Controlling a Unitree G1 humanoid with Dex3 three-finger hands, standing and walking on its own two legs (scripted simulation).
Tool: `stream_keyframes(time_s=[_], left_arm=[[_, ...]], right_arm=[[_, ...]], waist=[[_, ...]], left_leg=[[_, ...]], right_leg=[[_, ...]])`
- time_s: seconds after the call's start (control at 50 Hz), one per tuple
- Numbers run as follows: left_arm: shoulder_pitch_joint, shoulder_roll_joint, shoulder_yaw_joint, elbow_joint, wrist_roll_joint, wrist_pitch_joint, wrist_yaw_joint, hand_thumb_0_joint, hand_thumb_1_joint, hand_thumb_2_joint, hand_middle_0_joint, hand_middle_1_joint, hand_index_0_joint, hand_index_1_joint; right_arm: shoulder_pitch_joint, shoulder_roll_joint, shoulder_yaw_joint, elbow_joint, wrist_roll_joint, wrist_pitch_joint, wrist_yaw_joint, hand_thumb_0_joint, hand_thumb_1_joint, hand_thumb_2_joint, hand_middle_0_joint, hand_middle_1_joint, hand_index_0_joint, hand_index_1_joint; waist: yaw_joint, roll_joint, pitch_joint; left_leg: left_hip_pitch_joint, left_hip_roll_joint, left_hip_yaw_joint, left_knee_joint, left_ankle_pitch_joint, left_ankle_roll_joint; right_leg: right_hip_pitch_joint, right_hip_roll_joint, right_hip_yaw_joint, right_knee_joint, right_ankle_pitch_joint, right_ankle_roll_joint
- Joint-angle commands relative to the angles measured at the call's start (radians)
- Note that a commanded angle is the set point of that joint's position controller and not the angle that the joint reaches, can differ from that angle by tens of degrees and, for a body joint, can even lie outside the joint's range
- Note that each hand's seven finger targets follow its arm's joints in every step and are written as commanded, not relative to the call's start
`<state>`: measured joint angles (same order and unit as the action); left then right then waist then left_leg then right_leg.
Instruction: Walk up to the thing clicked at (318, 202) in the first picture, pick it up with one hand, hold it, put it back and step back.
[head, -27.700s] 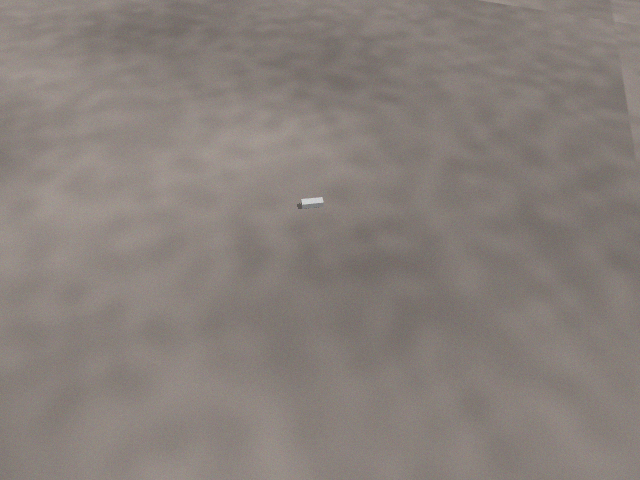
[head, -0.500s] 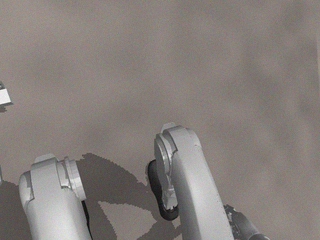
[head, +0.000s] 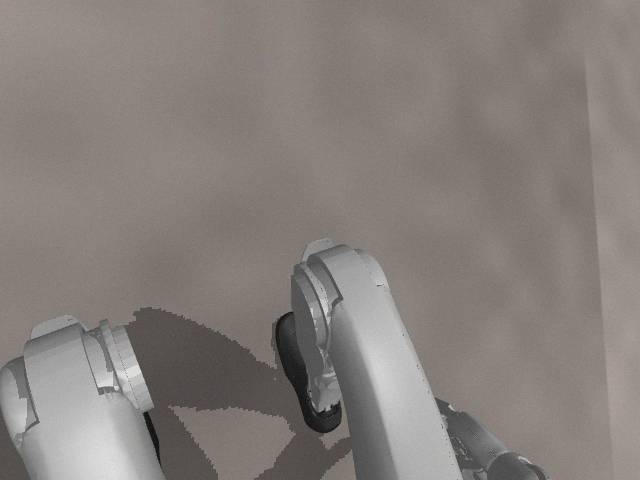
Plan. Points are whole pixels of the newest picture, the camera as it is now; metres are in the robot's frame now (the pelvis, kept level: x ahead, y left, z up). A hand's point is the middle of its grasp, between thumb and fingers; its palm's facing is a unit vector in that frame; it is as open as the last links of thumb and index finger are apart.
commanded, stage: rest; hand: left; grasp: from above
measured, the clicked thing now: out of the picture +0.45 +0.32 -0.28
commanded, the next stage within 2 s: open in 0.46 s
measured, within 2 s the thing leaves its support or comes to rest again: rests again in 0.10 s
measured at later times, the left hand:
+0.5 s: hand out of the picture +0.44 +0.31 -0.25, palm faces -0.44 -0.19 -0.88, open 6.5 cm
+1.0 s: hand out of the picture +0.43 +0.31 -0.25, palm faces -0.45 -0.18 -0.88, open 9.2 cm
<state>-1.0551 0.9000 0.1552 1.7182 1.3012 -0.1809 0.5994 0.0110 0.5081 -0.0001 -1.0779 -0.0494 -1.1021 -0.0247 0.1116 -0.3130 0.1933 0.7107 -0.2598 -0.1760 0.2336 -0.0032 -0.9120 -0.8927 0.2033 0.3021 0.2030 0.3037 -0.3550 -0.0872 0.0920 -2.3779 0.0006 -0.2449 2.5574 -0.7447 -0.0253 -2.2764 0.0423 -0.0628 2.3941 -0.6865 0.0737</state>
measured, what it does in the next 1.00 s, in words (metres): stands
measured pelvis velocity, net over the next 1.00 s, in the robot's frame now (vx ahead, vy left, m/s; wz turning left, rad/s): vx -0.01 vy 0.00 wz -0.04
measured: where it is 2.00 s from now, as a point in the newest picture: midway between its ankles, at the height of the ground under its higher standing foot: (235, 434)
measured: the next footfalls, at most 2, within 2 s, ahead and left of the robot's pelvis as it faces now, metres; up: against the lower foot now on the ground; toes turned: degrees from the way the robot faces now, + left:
none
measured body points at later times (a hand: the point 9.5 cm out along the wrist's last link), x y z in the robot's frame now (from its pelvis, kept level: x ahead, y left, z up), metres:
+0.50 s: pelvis -0.01 +0.00 +0.00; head +0.26 +0.13 +0.34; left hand +0.46 +0.32 -0.20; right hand +0.04 -0.25 -0.06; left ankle +0.05 +0.13 -0.27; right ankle +0.11 -0.14 -0.26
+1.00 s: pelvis -0.01 +0.00 +0.00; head +0.26 +0.13 +0.33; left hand +0.45 +0.32 -0.20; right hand +0.05 -0.25 -0.06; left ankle +0.05 +0.13 -0.27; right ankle +0.11 -0.14 -0.26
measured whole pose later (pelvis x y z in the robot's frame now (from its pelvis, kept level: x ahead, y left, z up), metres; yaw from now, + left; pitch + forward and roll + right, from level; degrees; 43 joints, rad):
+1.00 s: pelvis -0.01 +0.00 +0.00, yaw -2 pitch +28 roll -15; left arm -1.09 0.98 0.14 1.83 1.30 -0.19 0.65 0.00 0.20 0.36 -0.84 -0.48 -0.72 -0.39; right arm 0.09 -0.34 0.28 0.69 -0.28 -0.26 0.29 0.00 -0.91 -0.89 0.20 0.30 0.20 0.30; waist -0.38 -0.12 0.14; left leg -2.36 0.01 -0.28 2.58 -0.74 -0.02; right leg -2.24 0.06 -0.10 2.38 -0.66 0.08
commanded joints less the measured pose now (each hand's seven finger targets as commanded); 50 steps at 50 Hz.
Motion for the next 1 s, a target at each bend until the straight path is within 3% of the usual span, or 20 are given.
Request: stream_keyframes(time_s=[0.0, 0.02, 0.06, 0.08, 0.1, 0.12, 0.14, 0.18, 0.24, 0.3, 0.36, 0.44, 0.52, 0.54, 0.56, 0.6, 0.68, 0.78, 0.92, 0.98], left_arm=[[-0.283, 0.244, 0.022, -0.117, -0.011, -0.003, 0.049, 0.0, 0.936, 0.162, -1.282, -0.142, -1.313, -0.112], [-0.273, 0.231, 0.016, -0.103, -0.015, 0.0, 0.047, 0.0, 0.93, 0.194, -1.297, -0.13, -1.315, -0.114], [-0.273, 0.214, 0.002, -0.058, -0.013, -0.001, 0.043, 0.0, 0.939, 0.219, -1.306, -0.135, -1.32, -0.122], [-0.265, 0.249, 0.031, -0.079, -0.006, -0.003, 0.046, 0.0, 0.926, 0.208, -1.296, -0.124, -1.31, -0.112], [-0.287, 0.212, -0.004, -0.071, -0.008, -0.001, 0.041, 0.0, 0.943, 0.178, -1.294, -0.135, -1.319, -0.111], [-0.29, 0.225, 0.002, -0.098, -0.022, -0.007, 0.043, 0.0, 0.915, 0.196, -1.284, -0.134, -1.302, -0.117], [-0.293, 0.209, -0.019, -0.066, -0.018, -0.008, 0.042, 0.0, 0.913, 0.176, -1.265, -0.157, -1.294, -0.13], [-0.273, 0.238, -0.003, -0.05, -0.012, -0.012, 0.046, 0.0, 0.915, 0.176, -1.263, -0.156, -1.292, -0.128], [-0.262, 0.271, 0.025, -0.074, -0.014, -0.019, 0.052, 0.0, 0.929, 0.191, -1.295, -0.121, -1.31, -0.107], [-0.286, 0.243, -0.005, -0.053, -0.004, -0.022, 0.054, 0.0, 0.937, 0.165, -1.272, -0.156, -1.304, -0.125], [-0.271, 0.275, 0.009, -0.034, -0.011, -0.024, 0.062, 0.0, 0.932, 0.189, -1.279, -0.149, -1.302, -0.127], [-0.257, 0.268, 0.001, -0.012, -0.002, -0.026, 0.07, 0.0, 0.902, 0.187, -1.262, -0.139, -1.281, -0.122], [-0.273, 0.265, -0.013, 0.018, 0.003, -0.028, 0.073, 0.0, 0.908, 0.171, -1.253, -0.159, -1.279, -0.134], [-0.288, 0.277, -0.005, -0.012, -0.005, -0.03, 0.077, 0.0, 0.908, 0.163, -1.24, -0.161, -1.271, -0.131], [-0.277, 0.28, -0.007, 0.005, 0.001, -0.027, 0.079, 0.0, 0.828, 0.231, -1.16, -0.193, -1.191, -0.175], [-0.284, 0.275, -0.015, 0.002, -0.002, -0.028, 0.079, 0.0, 0.668, 0.22, -1.0, -0.245, -1.031, -0.214], [-0.296, 0.28, -0.019, 0.003, 0.003, -0.027, 0.084, 0.0, 0.373, 0.232, -0.832, -0.272, -0.856, -0.249], [-0.28, 0.268, -0.03, 0.014, 0.001, -0.019, 0.086, 0.0, 0.226, 0.343, -0.715, -0.385, -0.734, -0.366], [-0.29, 0.298, -0.017, -0.006, -0.008, -0.016, 0.091, 0.0, 0.075, 0.475, -0.606, -0.493, -0.61, -0.49], [-0.284, 0.275, -0.032, -0.008, -0.008, -0.011, 0.085, 0.0, 0.013, 0.521, -0.544, -0.547, -0.55, -0.541]], right_arm=[[0.204, -0.322, -0.088, 0.014, -0.002, -0.007, 0.003, 0.0, -0.904, -0.9, 0.2, 0.3, 0.2, 0.3], [0.2, -0.319, -0.085, 0.009, 0.001, -0.007, 0.005, 0.0, -0.904, -0.901, 0.2, 0.3, 0.2, 0.3], [0.205, -0.317, -0.078, 0.016, -0.011, -0.009, 0.013, 0.0, -0.903, -0.9, 0.2, 0.3, 0.2, 0.3], [0.218, -0.317, -0.071, 0.021, -0.014, -0.008, 0.014, 0.0, -0.902, -0.899, 0.2, 0.3, 0.2, 0.3], [0.201, -0.317, -0.071, 0.009, -0.011, -0.013, 0.015, 0.0, -0.904, -0.9, 0.2, 0.3, 0.2, 0.3], [0.192, -0.322, -0.071, 0.007, -0.009, -0.014, 0.014, 0.0, -0.903, -0.9, 0.2, 0.3, 0.2, 0.3], [0.181, -0.317, -0.066, 0.01, -0.007, -0.018, 0.016, 0.0, -0.905, -0.901, 0.2, 0.3, 0.2, 0.3], [0.202, -0.33, -0.063, 0.017, -0.014, -0.024, 0.021, 0.0, -0.903, -0.9, 0.2, 0.3, 0.2, 0.3], [0.209, -0.329, -0.055, 0.019, -0.014, -0.025, 0.021, 0.0, -0.902, -0.901, 0.2, 0.3, 0.2, 0.3], [0.193, -0.337, -0.052, 0.007, -0.021, -0.033, 0.029, 0.0, -0.902, -0.901, 0.2, 0.3, 0.2, 0.3], [0.181, -0.341, -0.041, 0.008, -0.011, -0.037, 0.027, 0.0, -0.901, -0.901, 0.2, 0.3, 0.2, 0.3], [0.178, -0.338, -0.029, 0.002, -0.021, -0.04, 0.031, 0.0, -0.9, -0.901, 0.2, 0.3, 0.2, 0.3], [0.169, -0.344, -0.019, -0.002, -0.029, -0.046, 0.035, 0.0, -0.901, -0.902, 0.2, 0.3, 0.2, 0.3], [0.162, -0.346, -0.019, -0.009, -0.026, -0.046, 0.033, 0.0, -0.899, -0.9, 0.2, 0.3, 0.2, 0.3], [0.159, -0.344, -0.015, -0.001, -0.024, -0.047, 0.033, 0.0, -0.896, -0.899, 0.201, 0.3, 0.201, 0.3], [0.162, -0.345, -0.011, -0.004, -0.028, -0.052, 0.037, 0.0, -0.894, -0.898, 0.201, 0.3, 0.201, 0.3], [0.158, -0.345, -0.004, -0.006, -0.03, -0.06, 0.042, 0.0, -0.894, -0.898, 0.201, 0.3, 0.201, 0.3], [0.153, -0.347, -0.005, 0.0, -0.031, -0.07, 0.046, 0.0, -0.895, -0.9, 0.201, 0.3, 0.201, 0.3], [0.155, -0.357, -0.007, -0.003, -0.023, -0.076, 0.047, 0.0, -0.896, -0.901, 0.201, 0.3, 0.201, 0.3], [0.157, -0.352, -0.005, -0.008, -0.025, -0.081, 0.052, 0.0, -0.895, -0.901, 0.201, 0.3, 0.201, 0.3]], waist=[[-0.024, 0.51, -0.687], [-0.023, 0.515, -0.676], [-0.056, 0.474, -0.624], [-0.049, 0.476, -0.649], [-0.053, 0.475, -0.632], [-0.042, 0.495, -0.659], [-0.053, 0.49, -0.631], [-0.062, 0.461, -0.622], [-0.049, 0.492, -0.653], [-0.074, 0.493, -0.614], [-0.062, 0.477, -0.591], [-0.064, 0.474, -0.587], [-0.087, 0.465, -0.543], [-0.077, 0.461, -0.567], [-0.072, 0.479, -0.563], [-0.081, 0.469, -0.559], [-0.086, 0.475, -0.552], [-0.087, 0.483, -0.538], [-0.081, 0.483, -0.547], [-0.092, 0.473, -0.555]], left_leg=[[0.561, 0.017, 0.132, -0.28, 0.291, 0.024], [0.562, 0.019, 0.13, -0.277, 0.297, 0.022], [0.515, 0.021, 0.13, -0.26, 0.269, 0.029], [0.527, 0.018, 0.13, -0.263, 0.298, 0.028], [0.518, 0.019, 0.131, -0.252, 0.281, 0.03], [0.546, 0.02, 0.125, -0.269, 0.292, 0.027], [0.528, 0.021, 0.125, -0.261, 0.262, 0.028], [0.514, 0.02, 0.126, -0.254, 0.261, 0.032], [0.544, 0.022, 0.121, -0.262, 0.302, 0.026], [0.543, 0.025, 0.116, -0.257, 0.281, 0.025], [0.511, 0.023, 0.111, -0.262, 0.246, 0.028], [0.51, 0.026, 0.104, -0.269, 0.249, 0.025], [0.489, 0.026, 0.098, -0.263, 0.208, 0.028], [0.497, 0.029, 0.085, -0.274, 0.214, 0.024], [0.507, 0.029, 0.088, -0.272, 0.218, 0.022], [0.5, 0.031, 0.086, -0.265, 0.223, 0.023], [0.503, 0.031, 0.084, -0.261, 0.223, 0.022], [0.505, 0.032, 0.086, -0.268, 0.215, 0.019], [0.498, 0.035, 0.083, -0.27, 0.212, 0.02], [0.512, 0.035, 0.087, -0.259, 0.233, 0.022]], right_leg=[[0.344, 0.028, -0.186, -0.17, 0.308, -0.093], [0.335, 0.027, -0.185, -0.164, 0.31, -0.094], [0.342, 0.031, -0.187, -0.174, 0.298, -0.088], [0.374, 0.03, -0.186, -0.18, 0.321, -0.087], [0.35, 0.031, -0.183, -0.174, 0.313, -0.087], [0.359, 0.032, -0.185, -0.178, 0.314, -0.09], [0.343, 0.034, -0.187, -0.176, 0.296, -0.09], [0.367, 0.037, -0.19, -0.184, 0.298, -0.085], [0.389, 0.034, -0.191, -0.179, 0.323, -0.086], [0.368, 0.039, -0.199, -0.176, 0.313, -0.086], [0.354, 0.037, -0.198, -0.183, 0.281, -0.085], [0.362, 0.043, -0.205, -0.18, 0.282, -0.086], [0.339, 0.041, -0.208, -0.18, 0.256, -0.082], [0.343, 0.042, -0.212, -0.179, 0.257, -0.082], [0.337, 0.04, -0.211, -0.172, 0.261, -0.084], [0.346, 0.043, -0.211, -0.178, 0.269, -0.08], [0.344, 0.041, -0.212, -0.17, 0.273, -0.079], [0.34, 0.046, -0.213, -0.175, 0.266, -0.082], [0.354, 0.047, -0.211, -0.183, 0.265, -0.081], [0.368, 0.049, -0.213, -0.186, 0.287, -0.078]])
